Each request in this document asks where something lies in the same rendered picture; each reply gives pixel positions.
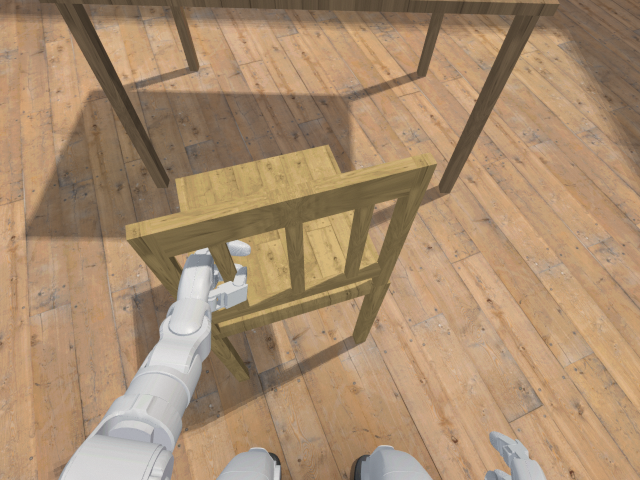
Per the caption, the robot right thigh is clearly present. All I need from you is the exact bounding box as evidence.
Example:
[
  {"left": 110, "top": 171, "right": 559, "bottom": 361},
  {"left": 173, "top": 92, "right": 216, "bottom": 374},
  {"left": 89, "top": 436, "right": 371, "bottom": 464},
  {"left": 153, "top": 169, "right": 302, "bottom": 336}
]
[{"left": 361, "top": 450, "right": 433, "bottom": 480}]

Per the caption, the robot left thigh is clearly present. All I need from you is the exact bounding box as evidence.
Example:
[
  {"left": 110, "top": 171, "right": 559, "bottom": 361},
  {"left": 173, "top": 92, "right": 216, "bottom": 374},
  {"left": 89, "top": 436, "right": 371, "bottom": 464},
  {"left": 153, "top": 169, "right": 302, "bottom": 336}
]
[{"left": 216, "top": 451, "right": 281, "bottom": 480}]

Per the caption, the robot right hand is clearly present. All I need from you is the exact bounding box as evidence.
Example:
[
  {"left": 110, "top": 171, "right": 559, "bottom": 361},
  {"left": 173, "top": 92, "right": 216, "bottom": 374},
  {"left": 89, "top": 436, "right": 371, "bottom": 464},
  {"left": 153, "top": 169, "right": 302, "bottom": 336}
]
[{"left": 484, "top": 431, "right": 547, "bottom": 480}]

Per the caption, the robot left hand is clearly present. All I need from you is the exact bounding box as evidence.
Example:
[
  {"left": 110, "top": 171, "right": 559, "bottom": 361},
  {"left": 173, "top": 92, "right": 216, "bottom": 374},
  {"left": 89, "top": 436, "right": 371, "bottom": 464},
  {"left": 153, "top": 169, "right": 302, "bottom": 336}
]
[{"left": 177, "top": 240, "right": 251, "bottom": 313}]

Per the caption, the robot left upper arm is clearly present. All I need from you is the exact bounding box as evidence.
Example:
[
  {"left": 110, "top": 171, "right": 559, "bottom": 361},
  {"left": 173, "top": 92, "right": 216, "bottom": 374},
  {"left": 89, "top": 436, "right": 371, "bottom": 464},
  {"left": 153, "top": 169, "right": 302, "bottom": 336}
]
[{"left": 64, "top": 435, "right": 174, "bottom": 480}]

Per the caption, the robot thigh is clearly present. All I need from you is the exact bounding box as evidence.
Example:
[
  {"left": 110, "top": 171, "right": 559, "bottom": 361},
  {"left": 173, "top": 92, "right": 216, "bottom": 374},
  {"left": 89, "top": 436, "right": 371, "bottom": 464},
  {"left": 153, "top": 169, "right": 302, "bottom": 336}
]
[
  {"left": 216, "top": 451, "right": 281, "bottom": 480},
  {"left": 361, "top": 450, "right": 433, "bottom": 480}
]

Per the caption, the table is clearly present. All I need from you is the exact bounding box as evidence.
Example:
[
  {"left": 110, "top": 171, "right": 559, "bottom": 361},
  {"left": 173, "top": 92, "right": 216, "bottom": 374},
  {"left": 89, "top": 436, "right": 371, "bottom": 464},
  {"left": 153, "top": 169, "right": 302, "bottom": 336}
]
[{"left": 39, "top": 0, "right": 560, "bottom": 193}]

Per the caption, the chair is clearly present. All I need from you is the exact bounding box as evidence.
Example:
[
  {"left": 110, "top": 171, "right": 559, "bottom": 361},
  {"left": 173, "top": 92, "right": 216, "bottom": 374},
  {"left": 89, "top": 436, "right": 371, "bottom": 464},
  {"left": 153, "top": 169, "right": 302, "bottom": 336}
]
[{"left": 125, "top": 145, "right": 437, "bottom": 382}]

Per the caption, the left robot forearm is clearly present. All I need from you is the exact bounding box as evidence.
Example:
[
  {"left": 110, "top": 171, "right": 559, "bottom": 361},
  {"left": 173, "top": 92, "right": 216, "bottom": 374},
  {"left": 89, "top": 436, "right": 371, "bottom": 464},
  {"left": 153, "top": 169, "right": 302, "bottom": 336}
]
[{"left": 58, "top": 298, "right": 212, "bottom": 480}]

